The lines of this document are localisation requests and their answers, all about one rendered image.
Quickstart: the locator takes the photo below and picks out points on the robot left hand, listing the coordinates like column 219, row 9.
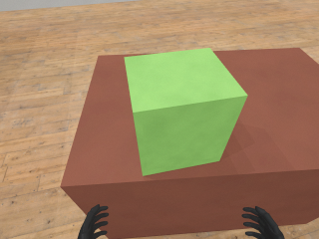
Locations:
column 89, row 227

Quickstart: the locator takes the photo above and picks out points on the carton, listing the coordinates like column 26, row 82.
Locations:
column 185, row 106

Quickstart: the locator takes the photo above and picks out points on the pedestal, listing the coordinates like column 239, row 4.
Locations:
column 271, row 159

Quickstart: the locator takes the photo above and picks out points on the robot right hand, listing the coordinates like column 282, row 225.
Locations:
column 266, row 225

